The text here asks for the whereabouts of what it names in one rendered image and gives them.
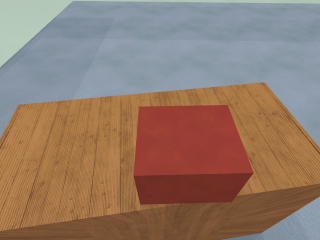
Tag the carton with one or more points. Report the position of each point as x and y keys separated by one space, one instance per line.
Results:
x=188 y=154

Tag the pedestal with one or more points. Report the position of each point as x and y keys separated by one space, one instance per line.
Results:
x=67 y=169

